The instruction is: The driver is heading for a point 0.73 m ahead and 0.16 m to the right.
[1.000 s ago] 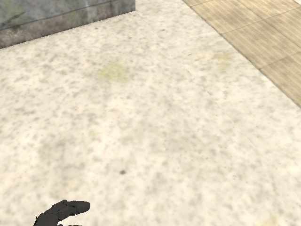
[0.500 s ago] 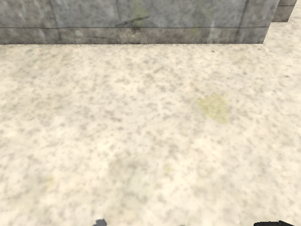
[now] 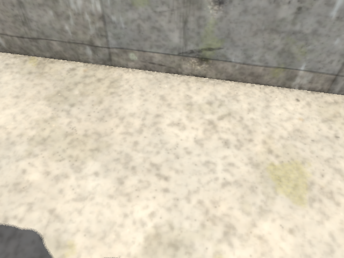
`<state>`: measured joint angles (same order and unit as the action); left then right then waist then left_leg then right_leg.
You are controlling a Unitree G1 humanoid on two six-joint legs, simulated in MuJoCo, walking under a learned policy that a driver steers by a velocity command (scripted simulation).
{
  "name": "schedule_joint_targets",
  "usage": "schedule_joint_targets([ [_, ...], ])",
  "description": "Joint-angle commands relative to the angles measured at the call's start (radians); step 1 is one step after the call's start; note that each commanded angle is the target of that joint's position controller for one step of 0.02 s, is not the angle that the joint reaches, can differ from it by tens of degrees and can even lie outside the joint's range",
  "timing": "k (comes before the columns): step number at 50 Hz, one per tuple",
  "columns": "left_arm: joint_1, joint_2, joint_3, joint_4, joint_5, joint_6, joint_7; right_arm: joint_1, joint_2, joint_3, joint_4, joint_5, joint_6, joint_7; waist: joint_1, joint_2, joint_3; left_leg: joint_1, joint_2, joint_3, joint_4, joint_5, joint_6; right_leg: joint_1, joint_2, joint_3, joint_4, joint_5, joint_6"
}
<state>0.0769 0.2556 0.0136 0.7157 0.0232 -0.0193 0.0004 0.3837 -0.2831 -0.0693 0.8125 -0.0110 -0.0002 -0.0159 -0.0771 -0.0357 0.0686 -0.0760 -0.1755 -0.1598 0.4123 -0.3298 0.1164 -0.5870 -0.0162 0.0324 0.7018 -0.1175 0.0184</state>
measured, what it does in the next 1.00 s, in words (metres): walks ahead, turning right: right foot, then left foot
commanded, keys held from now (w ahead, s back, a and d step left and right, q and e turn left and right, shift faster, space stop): e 0.56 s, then w+e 0.32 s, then w+q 0.12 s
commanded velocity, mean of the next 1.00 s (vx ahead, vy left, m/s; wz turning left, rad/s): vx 0.15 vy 0.00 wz -0.33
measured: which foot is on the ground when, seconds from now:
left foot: down 0.00-0.06, up 0.08-0.48, down 0.50-1.00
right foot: up 0.00-0.04, down 0.06-0.52, up 0.54-0.98, down 1.00-1.00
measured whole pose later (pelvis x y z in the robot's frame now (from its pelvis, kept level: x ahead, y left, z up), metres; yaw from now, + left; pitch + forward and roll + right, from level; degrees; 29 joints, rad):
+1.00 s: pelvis +0.13 -0.07 +0.00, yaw -25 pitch +2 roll +0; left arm 0.06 0.27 0.05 0.74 0.04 0.01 -0.07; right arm 0.44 -0.29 -0.06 0.91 -0.02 -0.05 0.00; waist -0.09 0.01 0.01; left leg -0.02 0.08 0.16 0.40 -0.39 -0.02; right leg -0.34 0.00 -0.05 0.53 -0.26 -0.07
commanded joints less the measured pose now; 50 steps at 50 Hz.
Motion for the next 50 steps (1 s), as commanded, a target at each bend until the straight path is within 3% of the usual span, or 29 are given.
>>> schedule_joint_targets([
  [1, 0.102, 0.120, 0.031, -0.020, -0.001, -0.028, 0.011, -0.010, -0.135, -0.028, -0.053, -0.007, -0.010, -0.012, 0.063, 0.128, -0.105, 0.034, 0.259, -0.133, 0.123, 0.970, 0.007, 0.208, 0.045, -0.026, -0.139, 0.012, -0.054],
  [2, 0.174, 0.119, 0.033, 0.005, 0.006, -0.039, 0.017, -0.029, -0.130, -0.024, -0.048, 0.005, -0.019, -0.012, 0.110, 0.106, -0.117, 0.012, 0.232, -0.112, 0.207, 0.952, -0.015, 0.327, 0.044, -0.037, -0.250, 0.130, -0.079],
  [3, 0.249, 0.141, 0.035, 0.020, 0.012, -0.055, 0.023, -0.020, -0.105, -0.013, -0.057, 0.012, -0.031, -0.008, 0.138, 0.038, -0.184, -0.054, 0.176, -0.081, 0.351, 0.739, -0.041, 0.501, -0.070, 0.063, -0.273, 0.442, -0.116],
  [4, 0.267, 0.190, 0.035, 0.007, 0.009, -0.056, 0.022, 0.127, -0.033, -0.001, -0.052, 0.019, -0.034, -0.010, 0.074, -0.182, -0.297, -0.194, 0.027, 0.010, 0.627, -0.074, -0.076, 0.695, -0.355, 0.362, -0.202, 1.067, -0.266],
  [5, 0.278, 0.155, 0.031, 0.026, -0.024, -0.037, 0.016, 0.211, -0.073, -0.007, -0.008, 0.009, -0.014, -0.015, 0.055, -0.198, -0.380, -0.229, -0.010, 0.009, 0.712, -0.311, -0.083, 0.659, -0.417, 0.547, -0.263, 1.004, -0.373],
  [6, 0.195, 0.107, 0.020, 0.011, -0.036, -0.030, 0.008, 0.161, -0.099, -0.007, 0.017, -0.019, 0.005, -0.014, 0.034, -0.069, -0.260, -0.264, 0.047, -0.004, 0.751, -0.261, -0.092, 0.554, -0.357, 0.497, -0.305, 0.747, -0.357],
  [7, 0.132, 0.074, 0.012, 0.004, -0.033, -0.021, 0.005, 0.059, -0.105, -0.006, 0.003, -0.034, 0.014, -0.009, 0.042, -0.024, -0.174, -0.291, 0.076, 0.034, 0.721, -0.220, -0.102, 0.475, -0.283, 0.412, -0.335, 0.561, -0.310],
  [8, 0.108, 0.084, 0.014, 0.005, -0.025, -0.010, 0.005, 0.002, -0.100, -0.005, -0.013, -0.030, 0.024, -0.005, 0.037, -0.032, -0.128, -0.301, 0.099, 0.061, 0.675, -0.196, -0.111, 0.427, -0.226, 0.353, -0.365, 0.458, -0.268],
  [9, 0.109, 0.119, 0.027, 0.013, -0.022, -0.001, 0.007, -0.017, -0.097, -0.002, -0.022, -0.025, 0.035, -0.001, 0.033, -0.071, -0.109, -0.293, 0.109, 0.083, 0.638, -0.171, -0.120, 0.390, -0.179, 0.312, -0.387, 0.387, -0.242],
  [13, 0.149, 0.158, 0.056, 0.033, -0.015, 0.018, 0.001, -0.051, -0.070, 0.012, -0.021, -0.010, 0.052, -0.007, 0.047, -0.078, -0.140, -0.286, 0.100, 0.118, 0.538, -0.155, -0.139, 0.382, -0.122, 0.306, -0.418, 0.151, -0.218],
  [16, 0.159, 0.161, 0.072, 0.036, -0.012, 0.037, -0.001, -0.117, -0.070, 0.015, -0.037, -0.008, 0.058, -0.017, 0.071, -0.103, -0.125, -0.297, 0.106, 0.116, 0.457, -0.143, -0.138, 0.350, -0.117, 0.367, -0.473, -0.148, -0.223],
  [18, 0.157, 0.163, 0.081, 0.036, -0.007, 0.049, -0.003, -0.137, -0.068, 0.018, -0.043, -0.004, 0.054, -0.021, 0.077, -0.114, -0.116, -0.273, 0.104, 0.116, 0.405, -0.127, -0.131, 0.316, -0.113, 0.398, -0.496, -0.239, -0.218],
  [22, 0.127, 0.166, 0.096, 0.033, -0.006, 0.068, -0.009, -0.094, -0.062, 0.023, -0.032, 0.008, 0.034, -0.029, 0.065, -0.126, -0.114, -0.145, 0.077, 0.126, 0.230, -0.090, -0.096, 0.246, -0.090, 0.437, -0.513, -0.273, -0.177],
  [24, 0.092, 0.162, 0.100, 0.028, -0.016, 0.077, -0.008, -0.018, -0.062, 0.022, -0.013, 0.006, 0.020, -0.039, 0.023, -0.122, -0.100, -0.020, 0.072, 0.132, 0.012, -0.002, -0.062, 0.178, -0.049, 0.430, -0.492, -0.317, -0.119],
  [25, 0.088, 0.140, 0.095, 0.017, -0.025, 0.076, -0.007, 0.001, -0.107, 0.011, -0.014, -0.005, 0.012, -0.049, 0.019, -0.061, -0.081, 0.035, 0.145, 0.059, -0.130, -0.051, -0.037, 0.110, 0.014, 0.376, -0.431, -0.372, -0.058],
  [26, 0.117, 0.083, 0.084, -0.003, -0.042, 0.072, -0.006, -0.029, -0.213, -0.012, -0.041, -0.017, 0.011, -0.057, 0.047, 0.182, -0.102, 0.052, 0.413, -0.251, -0.252, -0.243, 0.044, 0.011, 0.130, 0.221, -0.165, -0.436, -0.012],
  [27, 0.121, 0.127, 0.097, 0.015, -0.013, 0.064, 0.003, -0.185, -0.236, -0.018, -0.080, -0.026, 0.012, -0.054, 0.071, 0.237, -0.007, -0.149, 0.558, -0.372, -0.313, -0.217, 0.113, -0.036, 0.188, 0.062, 0.089, -0.397, -0.004],
  [28, 0.120, 0.177, 0.111, 0.029, 0.005, 0.063, 0.000, -0.205, -0.157, 0.001, -0.087, -0.028, 0.009, -0.050, 0.095, 0.126, -0.008, -0.243, 0.521, -0.272, -0.269, -0.071, 0.127, 0.062, 0.118, 0.087, 0.251, -0.349, -0.005],
  [29, 0.168, 0.163, 0.111, 0.048, 0.009, 0.066, -0.010, -0.239, -0.108, 0.014, -0.090, -0.025, 0.003, -0.045, 0.136, 0.110, -0.032, -0.242, 0.448, -0.175, -0.251, -0.061, 0.087, 0.085, 0.116, 0.078, 0.334, -0.275, -0.013],
  [30, 0.203, 0.155, 0.109, 0.062, 0.015, 0.072, -0.017, -0.252, -0.101, 0.017, -0.097, -0.021, -0.003, -0.041, 0.147, 0.142, -0.045, -0.198, 0.402, -0.113, -0.253, -0.099, 0.054, 0.058, 0.105, 0.064, 0.398, -0.228, -0.013],
  [32, 0.188, 0.150, 0.103, 0.063, 0.016, 0.077, -0.037, -0.216, -0.107, 0.015, -0.101, -0.017, -0.011, -0.037, 0.110, 0.180, -0.030, -0.096, 0.378, -0.070, -0.274, -0.169, 0.050, -0.043, 0.074, 0.032, 0.444, -0.203, -0.003],
  [36, 0.046, 0.120, 0.086, 0.015, 0.016, 0.069, -0.063, -0.034, -0.142, -0.005, -0.040, -0.014, -0.037, -0.026, 0.008, 0.136, 0.006, 0.124, 0.423, -0.048, -0.285, -0.104, 0.064, -0.170, 0.039, 0.030, 0.298, -0.179, 0.024],
  [41, -0.032, 0.107, 0.076, -0.022, 0.012, 0.057, -0.083, -0.001, -0.152, -0.017, -0.013, -0.019, -0.060, -0.009, -0.016, 0.166, 0.017, 0.132, 0.451, 0.047, -0.287, -0.058, 0.059, -0.108, 0.000, -0.026, 0.131, -0.169, 0.012],
  [45, -0.107, 0.082, 0.057, -0.066, 0.010, 0.045, -0.093, 0.031, -0.147, -0.021, 0.016, -0.025, -0.072, 0.006, -0.029, 0.182, 0.034, 0.047, 0.456, 0.126, -0.253, 0.011, 0.054, 0.023, -0.004, -0.084, -0.014, -0.208, -0.040],
  [47, -0.067, 0.068, 0.049, -0.056, 0.012, 0.033, -0.082, 0.040, -0.143, -0.019, 0.041, -0.024, -0.070, 0.018, 0.003, 0.196, 0.028, -0.017, 0.458, 0.140, -0.218, 0.152, 0.057, 0.162, 0.031, -0.119, -0.100, -0.229, -0.080],
  [48, -0.006, 0.063, 0.047, -0.036, 0.015, 0.024, -0.072, 0.027, -0.146, -0.018, 0.051, -0.015, -0.065, 0.022, 0.046, 0.183, 0.018, -0.063, 0.454, 0.155, -0.170, 0.244, 0.053, 0.273, 0.051, -0.133, -0.166, -0.191, -0.099],
  [49, 0.118, 0.070, 0.052, 0.010, 0.020, 0.011, -0.059, 0.003, -0.141, -0.013, 0.057, -0.001, -0.061, 0.024, 0.122, 0.132, -0.023, -0.146, 0.422, 0.202, -0.046, 0.379, 0.037, 0.474, 0.078, -0.142, -0.258, -0.109, -0.117],
  [50, 0.288, 0.126, 0.074, 0.075, 0.033, -0.005, -0.040, -0.008, -0.111, 0.000, 0.052, 0.004, -0.063, 0.028, 0.195, 0.030, -0.137, -0.251, 0.347, 0.267, 0.174, 0.403, 0.007, 0.728, 0.028, -0.067, -0.287, -0.125, -0.133],
])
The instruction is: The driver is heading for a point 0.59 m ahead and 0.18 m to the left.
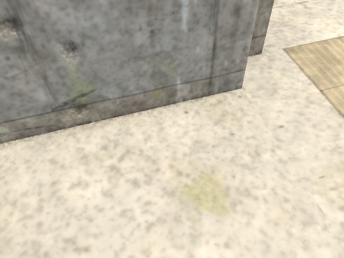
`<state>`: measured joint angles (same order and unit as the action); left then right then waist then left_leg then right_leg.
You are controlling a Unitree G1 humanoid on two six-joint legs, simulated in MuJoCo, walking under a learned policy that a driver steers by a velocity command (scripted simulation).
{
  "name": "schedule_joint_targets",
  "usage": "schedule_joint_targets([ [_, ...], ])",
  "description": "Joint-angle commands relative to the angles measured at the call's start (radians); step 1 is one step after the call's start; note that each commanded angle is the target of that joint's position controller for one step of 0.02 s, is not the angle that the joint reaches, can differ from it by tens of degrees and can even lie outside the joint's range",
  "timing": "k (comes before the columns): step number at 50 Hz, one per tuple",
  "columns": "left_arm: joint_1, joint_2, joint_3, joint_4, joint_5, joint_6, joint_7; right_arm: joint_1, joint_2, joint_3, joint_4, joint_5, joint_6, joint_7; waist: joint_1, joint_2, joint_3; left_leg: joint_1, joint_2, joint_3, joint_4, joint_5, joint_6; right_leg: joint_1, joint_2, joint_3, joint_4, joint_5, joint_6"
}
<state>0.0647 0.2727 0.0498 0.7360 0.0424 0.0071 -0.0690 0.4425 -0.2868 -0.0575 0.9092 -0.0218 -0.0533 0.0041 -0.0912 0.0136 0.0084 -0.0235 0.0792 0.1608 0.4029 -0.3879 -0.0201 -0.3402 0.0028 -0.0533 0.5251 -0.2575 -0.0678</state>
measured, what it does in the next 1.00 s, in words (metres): walks ahead, turning left: left foot, then right foot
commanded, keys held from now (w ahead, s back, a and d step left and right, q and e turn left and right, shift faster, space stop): w+q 0.76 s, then no key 0.24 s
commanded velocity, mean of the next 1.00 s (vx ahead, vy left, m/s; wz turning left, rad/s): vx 0.43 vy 0.00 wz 0.37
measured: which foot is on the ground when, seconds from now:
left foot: down 0.00-0.00, up 0.02-0.48, down 0.50-1.00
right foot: down 0.00-0.50, up 0.52-0.98, down 1.00-1.00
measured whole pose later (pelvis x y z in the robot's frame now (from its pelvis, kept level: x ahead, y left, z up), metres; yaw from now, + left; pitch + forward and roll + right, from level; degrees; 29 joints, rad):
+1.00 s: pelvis +0.52 +0.06 -0.01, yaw +28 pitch +1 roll +2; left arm 0.07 0.26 0.01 0.76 0.03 -0.07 0.01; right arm 0.40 -0.27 -0.06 0.92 -0.01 -0.06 -0.02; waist -0.08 -0.04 0.06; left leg 0.01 -0.16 -0.15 0.44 -0.41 0.10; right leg -0.45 0.00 -0.01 0.47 0.02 -0.04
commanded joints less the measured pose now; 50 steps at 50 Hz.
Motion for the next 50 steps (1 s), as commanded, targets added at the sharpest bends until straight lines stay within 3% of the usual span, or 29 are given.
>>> schedule_joint_targets([
  [1, 0.463, 0.230, 0.061, 0.065, 0.033, -0.042, 0.051, -0.105, -0.002, 0.022, -0.116, 0.021, -0.013, 0.019, 0.276, -0.268, -0.217, -0.576, -0.018, 0.005, 0.542, 0.047, 0.084, 0.725, -0.344, 0.461, -0.240, -0.292, -0.112],
  [2, 0.440, 0.293, 0.072, 0.068, 0.005, -0.044, 0.068, -0.115, -0.063, 0.001, -0.113, 0.006, -0.008, 0.008, 0.253, -0.249, -0.160, -0.695, -0.095, -0.137, 0.716, -0.141, 0.092, 0.603, -0.448, 0.679, -0.332, -0.192, -0.164],
  [3, 0.357, 0.232, 0.054, 0.059, -0.003, -0.044, 0.073, -0.123, -0.100, -0.013, -0.101, 0.011, -0.006, 0.007, 0.210, -0.134, -0.056, -0.708, -0.046, -0.247, 0.769, -0.081, 0.114, 0.512, -0.405, 0.520, -0.299, -0.137, -0.149],
  [4, 0.272, 0.154, 0.031, 0.051, -0.008, -0.049, 0.069, -0.107, -0.094, -0.014, -0.080, 0.021, -0.010, 0.018, 0.160, -0.106, 0.006, -0.669, -0.016, -0.250, 0.733, 0.005, 0.118, 0.413, -0.339, 0.384, -0.316, -0.063, -0.112],
  [5, 0.211, 0.101, 0.014, 0.042, -0.013, -0.056, 0.068, -0.085, -0.081, -0.016, -0.058, 0.019, -0.004, 0.021, 0.122, -0.113, 0.038, -0.639, -0.001, -0.235, 0.693, 0.060, 0.111, 0.361, -0.282, 0.280, -0.344, 0.003, -0.070],
  [6, 0.190, 0.073, 0.004, 0.043, -0.018, -0.066, 0.071, -0.068, -0.073, -0.017, -0.039, 0.003, 0.008, 0.024, 0.104, -0.139, 0.054, -0.617, 0.003, -0.222, 0.682, 0.103, 0.097, 0.329, -0.246, 0.210, -0.360, 0.080, -0.047],
  [7, 0.191, 0.061, 0.000, 0.048, -0.018, -0.076, 0.072, -0.047, -0.060, -0.016, -0.022, -0.007, 0.018, 0.030, 0.094, -0.139, 0.047, -0.600, -0.007, -0.211, 0.700, 0.138, 0.089, 0.321, -0.224, 0.151, -0.358, 0.192, -0.038],
  [9, 0.234, 0.066, 0.001, 0.075, -0.021, -0.093, 0.071, -0.066, -0.032, -0.016, -0.028, -0.005, 0.027, 0.039, 0.082, -0.111, 0.049, -0.627, -0.016, -0.204, 0.721, 0.181, 0.080, 0.320, -0.225, 0.081, -0.354, 0.385, -0.040],
  [14, 0.282, 0.035, -0.009, 0.124, -0.021, -0.108, 0.076, -0.254, 0.008, -0.001, -0.099, -0.006, 0.028, 0.055, 0.092, -0.102, 0.114, -0.709, -0.018, -0.153, 0.547, 0.338, 0.065, 0.301, -0.207, -0.053, -0.389, 0.497, -0.051],
  [17, 0.314, 0.055, -0.007, 0.154, -0.024, -0.111, 0.086, -0.368, 0.031, 0.018, -0.146, -0.009, 0.026, 0.069, 0.109, -0.090, 0.134, -0.633, -0.029, -0.076, 0.344, 0.391, 0.084, 0.307, -0.217, -0.107, -0.399, 0.571, -0.045],
  [20, 0.336, 0.092, -0.002, 0.181, -0.023, -0.106, 0.099, -0.375, 0.013, 0.018, -0.162, -0.010, 0.029, 0.066, 0.089, -0.085, 0.098, -0.534, -0.083, -0.018, 0.243, 0.339, 0.138, 0.402, -0.241, -0.151, -0.301, 0.877, -0.028],
  [22, 0.328, 0.127, 0.007, 0.186, -0.018, -0.092, 0.111, -0.280, -0.018, 0.006, -0.140, -0.012, 0.033, 0.055, 0.042, -0.114, 0.019, -0.420, -0.145, 0.011, 0.244, 0.236, 0.185, 0.460, -0.253, -0.174, -0.115, 1.147, -0.019],
  [23, 0.320, 0.143, 0.011, 0.182, -0.014, -0.081, 0.113, -0.190, -0.042, -0.006, -0.116, -0.014, 0.030, 0.050, 0.002, -0.116, -0.039, -0.314, -0.170, 0.002, 0.226, 0.188, 0.212, 0.446, -0.260, -0.174, 0.043, 1.161, -0.025],
  [24, 0.311, 0.153, 0.014, 0.173, -0.014, -0.073, 0.109, -0.063, -0.075, -0.024, -0.078, -0.021, 0.023, 0.041, -0.056, -0.091, -0.110, -0.129, -0.189, -0.031, 0.155, 0.181, 0.245, 0.362, -0.247, -0.177, 0.258, 1.020, -0.023],
  [25, 0.318, 0.132, 0.008, 0.150, -0.014, -0.075, 0.099, 0.048, -0.159, -0.054, -0.056, -0.029, 0.024, 0.023, -0.098, 0.014, -0.190, 0.076, -0.040, -0.243, 0.090, 0.042, 0.304, 0.175, -0.192, -0.193, 0.581, 0.646, -0.003],
  [26, 0.356, 0.028, -0.006, 0.084, -0.029, -0.082, 0.076, -0.032, -0.250, -0.078, -0.089, -0.012, 0.036, 0.015, 0.011, 0.267, -0.269, 0.341, 0.241, -0.841, -0.028, 0.044, 0.476, -0.266, 0.050, -0.096, 0.972, -0.258, 0.060],
  [27, 0.234, 0.114, 0.005, 0.052, -0.020, -0.097, 0.071, -0.026, -0.236, -0.079, -0.091, 0.017, 0.045, 0.014, -0.044, 0.080, -0.258, 0.324, 0.245, -0.893, -0.123, 0.057, 0.486, -0.396, 0.026, 0.095, 1.012, -0.204, 0.046],
  [29, 0.201, 0.098, -0.002, 0.040, -0.031, -0.119, 0.069, -0.115, -0.138, -0.054, -0.080, 0.017, 0.038, 0.000, 0.044, -0.056, -0.023, 0.037, 0.194, -0.660, -0.167, 0.220, 0.395, -0.363, -0.080, 0.101, 0.818, -0.067, 0.038],
  [30, 0.199, 0.090, -0.002, 0.040, -0.017, -0.106, 0.071, -0.150, -0.113, -0.045, -0.080, 0.016, 0.028, -0.004, 0.082, -0.073, 0.014, -0.061, 0.136, -0.580, -0.172, 0.312, 0.357, -0.301, -0.105, 0.108, 0.740, -0.065, 0.050],
  [32, 0.243, 0.072, -0.007, 0.051, 0.010, -0.064, 0.066, -0.176, -0.094, -0.034, -0.087, 0.020, 0.007, -0.003, 0.123, -0.049, 0.007, -0.157, 0.072, -0.483, -0.188, 0.426, 0.336, -0.208, -0.114, 0.099, 0.661, -0.063, 0.078],
  [35, 0.183, 0.058, -0.010, 0.019, 0.010, -0.037, 0.058, -0.139, -0.131, -0.042, -0.077, 0.022, -0.009, 0.003, 0.118, -0.017, 0.021, -0.205, 0.024, -0.432, -0.212, 0.449, 0.322, -0.232, -0.118, 0.065, 0.533, 0.016, 0.112],
  [38, 0.042, 0.064, -0.009, -0.031, 0.005, -0.034, 0.057, -0.074, -0.134, -0.044, -0.068, 0.022, -0.007, 0.004, 0.066, 0.014, 0.050, -0.162, 0.006, -0.448, -0.222, 0.421, 0.285, -0.316, -0.114, 0.058, 0.378, 0.148, 0.132],
  [40, -0.001, 0.069, -0.010, -0.041, -0.005, -0.038, 0.061, -0.049, -0.135, -0.042, -0.062, 0.013, -0.009, -0.003, 0.048, 0.014, 0.050, -0.103, 0.007, -0.426, -0.178, 0.631, 0.244, -0.326, -0.096, 0.052, 0.283, 0.210, 0.132],
  [42, -0.036, 0.058, -0.016, -0.053, -0.012, -0.049, 0.060, -0.011, -0.133, -0.039, -0.047, 0.014, -0.007, -0.010, 0.027, 0.033, 0.024, -0.057, -0.007, -0.375, -0.119, 0.867, 0.203, -0.281, -0.062, 0.027, 0.204, 0.246, 0.113],
  [45, -0.079, 0.059, -0.021, -0.062, -0.020, -0.061, 0.061, 0.014, -0.103, -0.025, -0.034, 0.005, 0.001, -0.019, 0.005, 0.073, 0.004, 0.008, -0.010, -0.371, -0.062, 0.962, 0.168, -0.219, -0.012, 0.008, 0.106, 0.262, 0.082],
  [47, -0.001, 0.086, -0.012, -0.037, -0.013, -0.071, 0.068, -0.027, -0.126, -0.032, -0.037, 0.002, -0.007, -0.029, 0.041, 0.084, -0.018, 0.014, -0.006, -0.387, -0.001, 0.992, 0.133, -0.086, 0.010, 0.028, 0.008, 0.274, 0.051],
  [48, 0.072, 0.101, -0.007, -0.011, -0.016, -0.074, 0.077, -0.067, -0.135, -0.033, -0.044, 0.003, -0.014, -0.031, 0.082, 0.092, -0.048, 0.030, 0.007, -0.407, 0.066, 1.068, 0.118, -0.004, 0.022, 0.043, -0.030, 0.237, 0.027],
  [49, 0.181, 0.113, -0.002, 0.025, -0.013, -0.085, 0.086, -0.099, -0.143, -0.033, -0.046, 0.014, -0.019, -0.030, 0.139, 0.078, -0.087, 0.042, -0.018, -0.393, 0.176, 1.085, 0.105, 0.108, 0.020, 0.034, -0.122, 0.319, 0.007],
  [50, 0.294, 0.143, 0.002, 0.057, -0.005, -0.106, 0.097, -0.110, -0.122, -0.027, -0.054, 0.028, -0.027, -0.026, 0.194, 0.034, -0.143, -0.045, -0.065, -0.386, 0.334, 0.887, 0.096, 0.305, -0.080, 0.102, -0.152, 0.526, -0.018],
])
